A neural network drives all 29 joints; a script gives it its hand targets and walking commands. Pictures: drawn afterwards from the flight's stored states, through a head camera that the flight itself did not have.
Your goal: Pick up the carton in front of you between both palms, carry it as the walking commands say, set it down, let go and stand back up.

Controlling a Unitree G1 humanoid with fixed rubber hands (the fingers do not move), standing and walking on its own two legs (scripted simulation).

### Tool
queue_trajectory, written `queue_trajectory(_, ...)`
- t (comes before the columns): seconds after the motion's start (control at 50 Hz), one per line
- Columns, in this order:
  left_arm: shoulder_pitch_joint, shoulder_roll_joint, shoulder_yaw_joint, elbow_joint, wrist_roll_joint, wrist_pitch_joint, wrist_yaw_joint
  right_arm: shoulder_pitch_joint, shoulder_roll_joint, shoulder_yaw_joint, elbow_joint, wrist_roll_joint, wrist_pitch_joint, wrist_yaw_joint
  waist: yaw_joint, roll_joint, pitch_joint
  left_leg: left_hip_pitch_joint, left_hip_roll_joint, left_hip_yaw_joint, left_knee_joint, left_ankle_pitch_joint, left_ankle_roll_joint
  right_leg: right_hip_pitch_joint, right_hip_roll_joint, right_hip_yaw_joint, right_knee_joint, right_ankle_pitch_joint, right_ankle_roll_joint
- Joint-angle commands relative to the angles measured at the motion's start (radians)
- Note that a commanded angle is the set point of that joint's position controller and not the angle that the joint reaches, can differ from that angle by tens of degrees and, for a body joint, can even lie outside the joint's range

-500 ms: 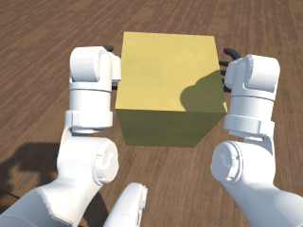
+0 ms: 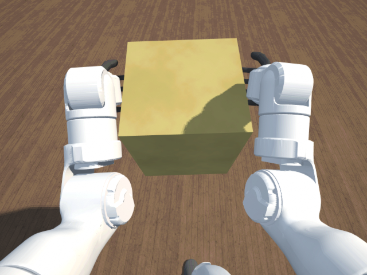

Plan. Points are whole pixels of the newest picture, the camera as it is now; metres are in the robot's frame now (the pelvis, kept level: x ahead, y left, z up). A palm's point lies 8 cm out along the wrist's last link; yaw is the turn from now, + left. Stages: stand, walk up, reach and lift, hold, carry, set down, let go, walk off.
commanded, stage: carry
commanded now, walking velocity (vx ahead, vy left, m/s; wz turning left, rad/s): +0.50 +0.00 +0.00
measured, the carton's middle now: (184, 117) +0.43 -0.03 +0.11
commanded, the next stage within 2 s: none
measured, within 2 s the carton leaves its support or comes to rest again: neither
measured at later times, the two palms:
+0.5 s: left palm (98, 47) +0.67 +0.18 +0.14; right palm (200, 50) +0.66 -0.10 +0.14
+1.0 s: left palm (113, 24) +0.87 +0.17 +0.11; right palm (195, 22) +0.88 -0.12 +0.11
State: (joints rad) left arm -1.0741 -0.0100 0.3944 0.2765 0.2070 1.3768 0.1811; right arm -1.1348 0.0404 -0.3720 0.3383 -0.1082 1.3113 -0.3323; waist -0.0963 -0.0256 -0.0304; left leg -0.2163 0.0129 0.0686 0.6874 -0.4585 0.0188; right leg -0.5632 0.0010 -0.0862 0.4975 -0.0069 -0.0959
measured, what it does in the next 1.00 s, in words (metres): walks ahead: left foot, then right foot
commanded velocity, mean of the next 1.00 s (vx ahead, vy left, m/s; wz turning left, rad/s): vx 0.39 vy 0.00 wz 0.00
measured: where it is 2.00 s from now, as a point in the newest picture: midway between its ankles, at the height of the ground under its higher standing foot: (162, 186)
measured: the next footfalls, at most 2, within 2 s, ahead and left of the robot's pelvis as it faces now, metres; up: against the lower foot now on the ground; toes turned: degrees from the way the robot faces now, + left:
left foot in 0.42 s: +0.39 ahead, +0.14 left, +0.00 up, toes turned +8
right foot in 0.82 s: +0.64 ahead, -0.08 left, +0.00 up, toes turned -11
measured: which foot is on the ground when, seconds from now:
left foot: down 0.00-0.02, up 0.04-0.40, down 0.42-0.86, up 0.88-1.00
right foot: down 0.00-0.44, up 0.46-0.80, down 0.82-1.00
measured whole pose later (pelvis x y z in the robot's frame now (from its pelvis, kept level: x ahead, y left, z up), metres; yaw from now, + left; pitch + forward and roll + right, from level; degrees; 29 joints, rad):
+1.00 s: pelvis +0.58 +0.02 +0.03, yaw +1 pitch +4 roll +0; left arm -0.34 -0.18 0.13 -0.11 0.15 1.26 0.25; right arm -0.34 0.17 -0.17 -0.12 -0.14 1.21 -0.23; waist 0.02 0.01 -0.10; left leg -0.42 0.04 0.09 0.83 -0.46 -0.03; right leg -0.27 -0.05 -0.19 0.36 -0.16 -0.03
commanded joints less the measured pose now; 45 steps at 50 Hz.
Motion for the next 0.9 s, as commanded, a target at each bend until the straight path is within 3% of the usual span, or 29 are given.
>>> queue_trajectory(0.0, -0.806, -0.945, -0.458, 0.011, -0.505, -0.005, -0.252, -0.610, 1.037, 0.388, 0.150, 0.422, 0.084, 0.461, 0.170, -0.218, -0.639, -0.592, -0.077, -0.097, 0.731, -0.096, 0.006, 0.960, -0.363, 0.655, -0.044, 0.200, -0.247)
queue_trajectory(0.04, -0.877, -1.035, -0.495, -0.051, -0.580, 0.008, -0.273, -0.649, 1.019, 0.365, 0.073, 0.399, 0.092, 0.437, 0.172, -0.077, -0.544, -0.631, 0.001, -0.122, 0.661, -0.005, 0.004, 0.823, -0.305, 0.555, -0.030, 0.182, -0.186)
queue_trajectory(0.06, -0.893, -1.060, -0.491, -0.051, -0.616, 0.019, -0.289, -0.641, 0.990, 0.345, 0.066, 0.383, 0.095, 0.424, 0.166, -0.020, -0.517, -0.603, 0.006, -0.121, 0.604, 0.038, 0.006, 0.752, -0.275, 0.493, -0.054, 0.166, -0.160)
queue_trajectory(0.1, -0.900, -1.106, -0.464, -0.055, -0.659, 0.027, -0.313, -0.675, 0.986, 0.349, -0.006, 0.381, 0.092, 0.409, 0.151, 0.009, -0.537, -0.539, 0.016, -0.107, 0.519, 0.060, 0.006, 0.682, -0.271, 0.466, -0.086, 0.105, -0.132)
queue_trajectory(0.16, -0.873, -1.159, -0.418, 0.035, -0.651, 0.022, -0.332, -0.583, 0.993, 0.305, 0.073, 0.331, 0.087, 0.409, 0.146, -0.025, -0.516, -0.517, 0.034, -0.077, 0.329, 0.074, -0.009, 0.659, -0.296, 0.408, -0.158, 0.059, -0.153)
queue_trajectory(0.2, -0.809, -1.186, -0.385, 0.111, -0.616, 0.001, -0.340, -0.546, 1.029, 0.297, 0.120, 0.316, 0.069, 0.425, 0.140, -0.071, -0.477, -0.446, 0.051, -0.053, 0.131, 0.190, -0.022, 0.618, -0.276, 0.299, -0.185, 0.055, -0.112)
queue_trajectory(0.24, -0.715, -1.213, -0.347, 0.204, -0.559, -0.033, -0.352, -0.506, 1.083, 0.306, 0.164, 0.317, 0.038, 0.449, 0.129, -0.115, -0.421, -0.312, 0.028, 0.010, -0.060, 0.310, -0.029, 0.532, -0.235, 0.181, -0.193, 0.085, -0.057)
queue_trajectory(0.26, -0.672, -1.223, -0.333, 0.242, -0.531, -0.054, -0.357, -0.482, 1.106, 0.310, 0.189, 0.320, 0.017, 0.463, 0.124, -0.124, -0.405, -0.261, 0.011, 0.042, -0.133, 0.348, -0.030, 0.520, -0.231, 0.155, -0.194, 0.098, -0.036)
queue_trajectory(0.32, -0.654, -1.230, -0.344, 0.193, -0.500, -0.116, -0.355, -0.521, 1.179, 0.366, 0.143, 0.383, -0.044, 0.495, 0.109, -0.075, -0.428, -0.028, -0.012, 0.110, -0.308, 0.425, -0.020, 0.507, -0.193, 0.055, -0.059, 0.206, 0.012)
queue_trajectory(0.34, -0.651, -1.225, -0.353, 0.163, -0.498, -0.124, -0.347, -0.535, 1.195, 0.389, 0.125, 0.409, -0.056, 0.497, 0.101, -0.050, -0.481, 0.135, 0.016, 0.082, -0.305, 0.426, 0.001, 0.457, -0.157, 0.005, 0.065, 0.236, 0.042)
queue_trajectory(0.36, -0.654, -1.207, -0.367, 0.124, -0.501, -0.128, -0.337, -0.543, 1.195, 0.412, 0.094, 0.429, -0.065, 0.496, 0.089, 0.015, -0.524, 0.318, 0.140, -0.074, -0.283, 0.431, 0.056, 0.294, -0.120, -0.025, 0.209, 0.105, 0.084)
queue_trajectory(0.38, -0.634, -1.198, -0.382, 0.095, -0.509, -0.124, -0.329, -0.533, 1.174, 0.423, 0.063, 0.443, -0.071, 0.490, 0.084, 0.211, -0.590, 0.475, 0.328, -0.381, -0.292, 0.454, 0.145, 0.096, -0.044, -0.034, 0.407, -0.210, 0.123)
queue_trajectory(0.4, -0.576, -1.192, -0.398, 0.111, -0.515, -0.118, -0.322, -0.487, 1.162, 0.419, 0.064, 0.444, -0.071, 0.485, 0.076, 0.282, -0.566, 0.577, 0.397, -0.561, -0.345, 0.520, 0.216, -0.119, 0.028, 0.010, 0.543, -0.536, 0.120)
queue_trajectory(0.42, -0.530, -1.204, -0.401, 0.139, -0.498, -0.115, -0.316, -0.421, 1.159, 0.426, 0.062, 0.429, -0.073, 0.477, 0.068, 0.201, -0.562, 0.615, 0.409, -0.540, -0.333, 0.560, 0.237, -0.183, -0.015, 0.065, 0.595, -0.559, 0.096)
queue_trajectory(0.44, -0.492, -1.216, -0.414, 0.117, -0.492, -0.121, -0.318, -0.380, 1.174, 0.431, 0.040, 0.414, -0.076, 0.474, 0.066, 0.125, -0.541, 0.568, 0.402, -0.514, -0.331, 0.619, 0.223, -0.206, -0.044, 0.076, 0.611, -0.538, 0.098)
queue_trajectory(0.46, -0.456, -1.239, -0.432, 0.102, -0.489, -0.130, -0.321, -0.360, 1.198, 0.442, 0.014, 0.405, -0.076, 0.478, 0.068, 0.063, -0.532, 0.522, 0.383, -0.429, -0.343, 0.627, 0.198, -0.193, -0.066, 0.089, 0.559, -0.503, 0.101)
queue_trajectory(0.48, -0.437, -1.256, -0.459, 0.073, -0.494, -0.137, -0.324, -0.345, 1.213, 0.453, -0.018, 0.406, -0.076, 0.485, 0.069, 0.062, -0.521, 0.481, 0.369, -0.368, -0.369, 0.600, 0.177, -0.165, -0.082, 0.090, 0.493, -0.465, 0.107)
queue_trajectory(0.54, -0.409, -1.308, -0.571, -0.140, -0.538, -0.174, -0.313, -0.328, 1.267, 0.527, -0.197, 0.443, -0.086, 0.496, 0.065, 0.165, -0.524, 0.467, 0.318, -0.217, -0.395, 0.635, 0.127, -0.106, -0.069, 0.039, 0.302, -0.378, 0.114)
queue_trajectory(0.64, -0.202, -1.272, -0.732, -0.347, -0.489, -0.192, -0.263, -0.033, 1.246, 0.633, -0.249, 0.402, -0.074, 0.504, 0.061, 0.225, -0.489, 0.478, 0.240, -0.044, -0.371, 0.823, 0.089, -0.011, -0.022, -0.054, 0.056, -0.159, 0.117)
queue_trajectory(0.7, -0.092, -1.252, -0.812, -0.444, -0.477, -0.185, -0.266, 0.117, 1.219, 0.704, -0.320, 0.383, -0.072, 0.515, 0.055, 0.221, -0.447, 0.460, 0.209, 0.030, -0.333, 0.874, 0.073, 0.082, 0.002, -0.105, -0.076, -0.074, 0.111)
queue_trajectory(0.74, -0.007, -1.239, -0.859, -0.470, -0.483, -0.173, -0.282, 0.197, 1.194, 0.758, -0.377, 0.376, -0.071, 0.515, 0.069, 0.180, -0.444, 0.373, 0.178, 0.092, -0.214, 0.883, 0.038, 0.293, 0.015, -0.143, -0.199, 0.042, 0.094)
queue_trajectory(0.76, 0.043, -1.233, -0.874, -0.463, -0.480, -0.166, -0.293, 0.255, 1.175, 0.785, -0.394, 0.368, -0.070, 0.514, 0.077, 0.139, -0.478, 0.244, 0.158, 0.115, -0.098, 0.827, -0.003, 0.496, -0.024, -0.112, -0.183, 0.057, 0.063)
queue_trajectory(0.78, 0.121, -1.220, -0.882, -0.442, -0.476, -0.162, -0.305, 0.275, 1.159, 0.815, -0.414, 0.362, -0.066, 0.513, 0.108, 0.050, -0.531, 0.019, 0.132, 0.102, 0.077, 0.627, -0.038, 0.731, -0.164, 0.060, -0.128, 0.050, 0.001)
queue_trajectory(0.8, 0.175, -1.191, -0.884, -0.434, -0.465, -0.162, -0.316, 0.295, 1.167, 0.844, -0.429, 0.367, -0.058, 0.516, 0.120, -0.154, -0.593, -0.237, 0.036, 0.093, 0.298, 0.282, -0.061, 0.920, -0.350, 0.362, -0.081, 0.206, -0.107)
queue_trajectory(0.82, 0.216, -1.181, -0.878, -0.407, -0.458, -0.155, -0.325, 0.299, 1.178, 0.871, -0.421, 0.385, -0.056, 0.523, 0.132, -0.244, -0.535, -0.456, -0.024, 0.048, 0.415, -0.101, -0.059, 1.007, -0.409, 0.460, -0.114, 0.515, -0.188)
queue_trajectory(0.84, 0.240, -1.194, -0.887, -0.398, -0.458, -0.155, -0.334, 0.291, 1.181, 0.886, -0.435, 0.409, -0.060, 0.527, 0.134, -0.158, -0.501, -0.527, -0.008, -0.014, 0.439, -0.142, -0.048, 1.006, -0.414, 0.417, -0.103, 0.638, -0.187)
queue_trajectory(0.86, 0.220, -1.217, -0.899, -0.430, -0.478, -0.156, -0.341, 0.290, 1.181, 0.891, -0.447, 0.420, -0.066, 0.529, 0.124, -0.060, -0.478, -0.510, 0.041, -0.051, 0.386, -0.115, -0.039, 0.931, -0.389, 0.324, -0.108, 0.591, -0.141)
queue_trajectory(0.88, 0.182, -1.228, -0.914, -0.457, -0.501, -0.156, -0.345, 0.290, 1.185, 0.887, -0.454, 0.420, -0.068, 0.528, 0.119, -0.052, -0.439, -0.456, 0.065, -0.053, 0.258, -0.053, -0.038, 0.831, -0.366, 0.250, -0.144, 0.557, -0.104)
